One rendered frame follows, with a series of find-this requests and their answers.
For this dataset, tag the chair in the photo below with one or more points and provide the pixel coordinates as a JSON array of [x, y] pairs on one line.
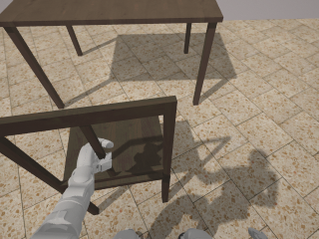
[[141, 152]]

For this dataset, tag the robot left forearm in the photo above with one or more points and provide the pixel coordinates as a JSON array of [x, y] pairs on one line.
[[71, 209]]

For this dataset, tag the robot right hand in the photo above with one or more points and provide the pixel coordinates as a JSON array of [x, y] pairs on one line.
[[255, 234]]

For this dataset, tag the robot right thigh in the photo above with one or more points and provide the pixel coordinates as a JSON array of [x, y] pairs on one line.
[[195, 234]]

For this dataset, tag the robot left hand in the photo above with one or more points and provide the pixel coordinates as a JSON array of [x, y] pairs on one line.
[[87, 157]]

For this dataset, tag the table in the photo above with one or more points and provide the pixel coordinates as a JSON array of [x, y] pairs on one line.
[[69, 13]]

